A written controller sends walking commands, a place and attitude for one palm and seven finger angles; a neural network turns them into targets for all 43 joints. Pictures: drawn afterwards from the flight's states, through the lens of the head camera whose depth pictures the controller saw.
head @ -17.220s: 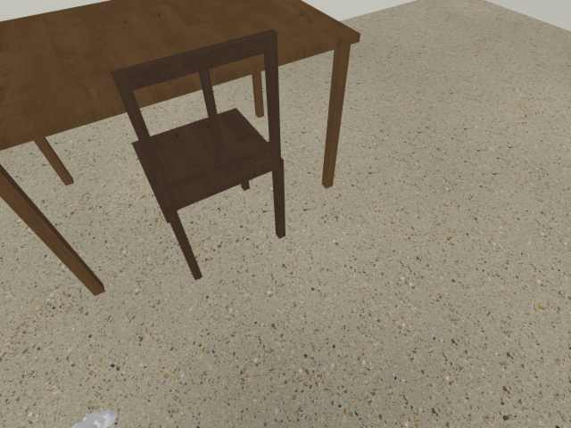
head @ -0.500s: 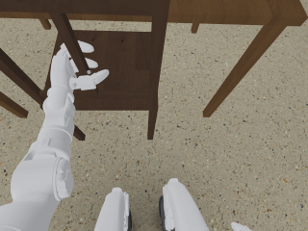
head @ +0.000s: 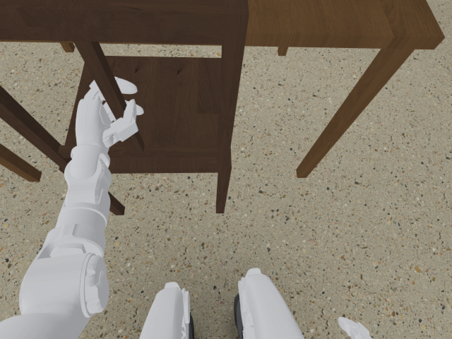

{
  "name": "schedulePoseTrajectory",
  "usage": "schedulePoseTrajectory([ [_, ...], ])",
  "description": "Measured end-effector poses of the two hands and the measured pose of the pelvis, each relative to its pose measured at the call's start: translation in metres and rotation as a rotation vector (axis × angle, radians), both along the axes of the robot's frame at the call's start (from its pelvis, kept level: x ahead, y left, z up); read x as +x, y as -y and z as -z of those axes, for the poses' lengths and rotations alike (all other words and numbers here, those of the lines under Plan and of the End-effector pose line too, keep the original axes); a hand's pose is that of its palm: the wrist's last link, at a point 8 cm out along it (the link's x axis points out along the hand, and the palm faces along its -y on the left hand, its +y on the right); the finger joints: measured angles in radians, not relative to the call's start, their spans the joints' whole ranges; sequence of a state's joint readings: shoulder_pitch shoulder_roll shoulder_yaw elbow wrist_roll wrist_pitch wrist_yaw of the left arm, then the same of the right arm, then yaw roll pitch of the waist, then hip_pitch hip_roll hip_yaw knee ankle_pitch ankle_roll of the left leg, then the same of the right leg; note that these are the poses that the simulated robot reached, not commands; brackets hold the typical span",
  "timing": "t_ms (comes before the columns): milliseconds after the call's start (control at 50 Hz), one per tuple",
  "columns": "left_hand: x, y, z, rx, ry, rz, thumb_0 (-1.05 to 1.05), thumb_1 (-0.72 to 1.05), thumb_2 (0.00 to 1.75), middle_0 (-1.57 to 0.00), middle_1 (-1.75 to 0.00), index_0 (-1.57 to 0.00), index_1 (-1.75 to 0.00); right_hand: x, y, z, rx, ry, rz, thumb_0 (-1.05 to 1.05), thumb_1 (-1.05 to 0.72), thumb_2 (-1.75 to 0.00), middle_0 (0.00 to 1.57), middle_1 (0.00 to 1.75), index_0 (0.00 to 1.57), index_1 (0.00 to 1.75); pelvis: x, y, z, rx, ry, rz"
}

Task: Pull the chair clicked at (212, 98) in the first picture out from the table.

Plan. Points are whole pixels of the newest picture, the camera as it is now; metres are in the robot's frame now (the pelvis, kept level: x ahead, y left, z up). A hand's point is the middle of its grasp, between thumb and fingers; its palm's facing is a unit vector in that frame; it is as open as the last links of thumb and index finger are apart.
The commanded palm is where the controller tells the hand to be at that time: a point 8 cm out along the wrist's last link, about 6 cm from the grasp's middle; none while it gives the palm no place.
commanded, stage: hook a spindle and tug to test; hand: left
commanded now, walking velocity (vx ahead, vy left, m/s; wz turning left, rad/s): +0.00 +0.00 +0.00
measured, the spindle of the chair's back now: (119, 107) +0.51 +0.16 +0.03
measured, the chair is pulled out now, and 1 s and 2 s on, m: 0.01 0.08 0.14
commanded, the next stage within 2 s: step backward, pulling the chair out in 0.30 s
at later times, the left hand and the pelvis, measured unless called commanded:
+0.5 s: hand (128, 134) +0.45 +0.14 +0.03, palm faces +0.01 -0.99 -0.12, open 5.3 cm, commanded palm +0.42 +0.19 +0.03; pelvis +0.00 +0.00 +0.03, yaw +1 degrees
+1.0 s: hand (141, 154) +0.41 +0.11 +0.04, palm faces -0.05 -0.99 -0.15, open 5.1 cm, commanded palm +0.39 +0.16 +0.05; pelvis -0.01 +0.01 +0.10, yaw -3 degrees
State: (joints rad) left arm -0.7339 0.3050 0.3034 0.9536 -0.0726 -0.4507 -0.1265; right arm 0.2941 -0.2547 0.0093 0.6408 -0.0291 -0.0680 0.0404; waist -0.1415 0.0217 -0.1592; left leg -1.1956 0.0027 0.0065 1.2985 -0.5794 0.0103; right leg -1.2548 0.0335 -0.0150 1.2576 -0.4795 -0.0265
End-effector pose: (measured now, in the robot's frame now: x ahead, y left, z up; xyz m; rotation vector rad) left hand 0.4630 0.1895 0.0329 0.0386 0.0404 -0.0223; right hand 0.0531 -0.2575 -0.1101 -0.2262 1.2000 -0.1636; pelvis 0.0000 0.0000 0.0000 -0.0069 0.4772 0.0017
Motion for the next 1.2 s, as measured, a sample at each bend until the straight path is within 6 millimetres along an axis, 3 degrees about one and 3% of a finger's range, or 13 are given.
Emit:
schedulePoseTrajectory([
  [420, -0.029, -0.001, 0.0, 0.004, -0.001, -0.004, 0.01, 0.75, 0.81, -0.44, -1.45, -0.41, -1.45, 0.041, -0.004, -0.004, 0.012, 0.076, -0.038, 0.01, -0.91, -0.9, 0.2, 0.3, 0.21, 0.3, 0.009, 0.001, -0.006, 0.0, 0.022, -0.013],
  [520, -0.031, 0.001, -0.013, 0.079, -0.175, -0.072, 0.01, 0.72, 0.81, -0.42, -1.33, -0.42, -1.45, 0.041, -0.008, -0.029, 0.002, 0.026, 0.065, 0.01, -0.91, -0.9, 0.2, 0.3, 0.21, 0.3, 0.005, 0.0, -0.039, 0.007, 0.125, -0.012],
  [640, -0.034, 0.008, -0.024, 0.051, -0.34, -0.121, 0.04, 0.73, 0.79, -0.35, -1.13, -0.46, -1.45, 0.027, -0.003, -0.074, -0.048, -0.038, 0.116, 0.0, -0.91, -0.9, 0.21, 0.3, 0.21, 0.3, 0.012, -0.002, -0.079, 0.0, 0.158, -0.007],
  [800, -0.041, 0.016, -0.029, 0.11, -0.411, -0.046, 0.04, 0.72, 0.77, -0.36, -1.13, -0.49, -1.45, -0.01, 0.015, -0.102, -0.141, -0.106, 0.198, 0.0, -0.9, -0.9, 0.21, 0.3, 0.21, 0.3, 0.011, -0.01, -0.098, -0.024, 0.184, 0.022],
  [980, -0.065, 0.025, -0.029, 0.125, -0.419, -0.01, 0.03, 0.72, 0.76, -0.33, -1.17, -0.5, -1.45, -0.042, 0.005, -0.101, -0.121, -0.137, 0.259, 0.0, -0.91, -0.9, 0.2, 0.3, 0.2, 0.3, -0.003, -0.014, -0.103, -0.021, 0.213, 0.051],
  [1200, -0.098, 0.032, -0.03, 0.129, -0.422, -0.04, 0.03, 0.71, 0.78, -0.35, -1.16, -0.5, -1.45, -0.045, -0.007, -0.079, -0.038, -0.084, 0.234, 0.0, -0.9, -0.9, 0.21, 0.3, 0.21, 0.3, -0.026, -0.003, -0.099, 0.0, 0.247, 0.046],
])
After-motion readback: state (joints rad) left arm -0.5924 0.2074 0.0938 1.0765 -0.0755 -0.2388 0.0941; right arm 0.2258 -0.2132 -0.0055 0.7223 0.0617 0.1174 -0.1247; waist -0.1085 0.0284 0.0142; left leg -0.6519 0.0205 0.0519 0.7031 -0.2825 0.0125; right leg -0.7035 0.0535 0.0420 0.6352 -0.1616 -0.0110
